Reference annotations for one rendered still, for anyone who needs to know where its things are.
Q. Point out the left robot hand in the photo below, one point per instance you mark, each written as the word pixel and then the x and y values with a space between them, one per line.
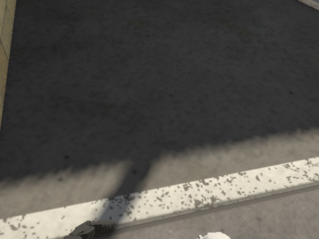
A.
pixel 91 230

